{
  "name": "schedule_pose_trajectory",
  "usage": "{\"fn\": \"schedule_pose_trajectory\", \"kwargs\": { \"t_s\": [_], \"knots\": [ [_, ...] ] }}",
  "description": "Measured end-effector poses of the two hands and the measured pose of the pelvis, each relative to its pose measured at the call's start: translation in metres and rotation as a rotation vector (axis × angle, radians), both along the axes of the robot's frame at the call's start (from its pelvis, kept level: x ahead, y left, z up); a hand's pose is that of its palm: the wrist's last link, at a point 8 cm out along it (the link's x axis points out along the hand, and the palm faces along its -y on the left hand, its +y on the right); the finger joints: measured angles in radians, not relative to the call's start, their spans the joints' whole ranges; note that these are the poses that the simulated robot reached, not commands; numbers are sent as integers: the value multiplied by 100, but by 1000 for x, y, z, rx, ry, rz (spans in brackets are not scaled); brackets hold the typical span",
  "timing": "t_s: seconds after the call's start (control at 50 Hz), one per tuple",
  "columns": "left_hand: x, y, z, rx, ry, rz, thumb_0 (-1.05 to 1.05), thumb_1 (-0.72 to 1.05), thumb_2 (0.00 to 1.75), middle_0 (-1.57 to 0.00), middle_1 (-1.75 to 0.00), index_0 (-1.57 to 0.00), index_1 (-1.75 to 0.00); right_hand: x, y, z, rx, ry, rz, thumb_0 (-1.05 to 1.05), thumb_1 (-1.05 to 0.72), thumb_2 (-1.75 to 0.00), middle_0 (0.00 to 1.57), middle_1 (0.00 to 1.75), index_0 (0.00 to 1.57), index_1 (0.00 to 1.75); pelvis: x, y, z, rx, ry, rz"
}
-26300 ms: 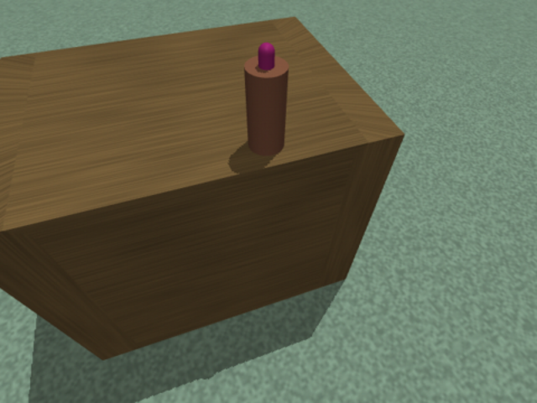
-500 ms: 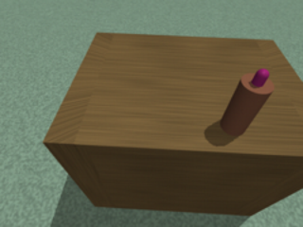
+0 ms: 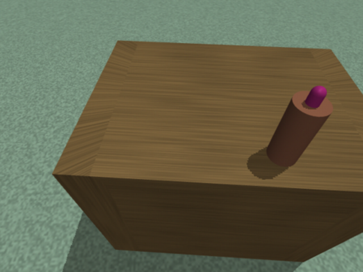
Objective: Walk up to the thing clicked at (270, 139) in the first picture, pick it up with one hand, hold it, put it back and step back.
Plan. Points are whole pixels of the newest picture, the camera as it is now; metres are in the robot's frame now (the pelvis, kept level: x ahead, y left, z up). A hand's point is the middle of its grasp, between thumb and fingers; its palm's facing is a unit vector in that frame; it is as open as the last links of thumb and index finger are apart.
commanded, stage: stand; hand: right
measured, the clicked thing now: (298, 126) +0.43 -0.25 +0.08
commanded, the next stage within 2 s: none
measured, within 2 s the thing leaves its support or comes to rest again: neither
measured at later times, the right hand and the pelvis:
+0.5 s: hand out of the picture +0.06 -0.26 -0.16, palm faces -0.05 +0.94 -0.35, open 7.7 cm; pelvis -0.01 +0.00 +0.00, yaw +0 degrees
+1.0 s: hand out of the picture +0.06 -0.25 -0.16, palm faces -0.05 +0.94 -0.35, open 7.4 cm; pelvis +0.00 +0.00 +0.00, yaw +0 degrees
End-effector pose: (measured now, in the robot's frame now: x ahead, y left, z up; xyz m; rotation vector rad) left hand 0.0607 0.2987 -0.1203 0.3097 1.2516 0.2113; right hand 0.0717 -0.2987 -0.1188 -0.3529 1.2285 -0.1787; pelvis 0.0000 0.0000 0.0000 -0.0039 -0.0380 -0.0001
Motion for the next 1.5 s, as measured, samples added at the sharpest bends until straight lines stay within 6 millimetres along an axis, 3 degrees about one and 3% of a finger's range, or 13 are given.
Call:
{"fn": "schedule_pose_trajectory", "kwargs": {
  "t_s": [0.1,0.24,0.36,0.48,0.7,1.5],
  "knots": [
    [0,0,0,0,-2,0,0,91,90,-20,-29,-20,-30,-1,0,0,1,1,-2,-1,20,-37,16,22,16,21,0,0,0,0,-1,0],
    [-2,-1,1,2,-4,1,0,91,90,-20,-30,-20,-30,-6,0,-1,5,7,-4,-1,-28,-72,19,28,19,27,-2,-1,0,2,-3,0],
    [-4,-1,1,3,-6,3,0,91,90,-20,-30,-20,-30,-9,0,-2,8,12,-8,0,-65,-84,20,30,20,29,-4,-1,0,2,-4,2],
    [-8,-1,1,2,-5,7,0,91,90,-20,-30,-20,-30,-12,-1,-2,9,15,-9,0,-82,-88,20,30,20,29,-5,-2,0,2,-6,4],
    [-13,-2,0,-1,7,10,0,91,90,-20,-30,-20,-30,-16,-2,-2,9,27,-13,0,-90,-89,20,30,20,30,-6,-2,0,0,-3,4],
    [-5,2,1,1,-2,10,0,91,90,-20,-30,-20,-30,-6,3,-2,11,13,-5,0,-90,-90,20,30,20,30,-2,1,0,3,-1,6]
  ]
}}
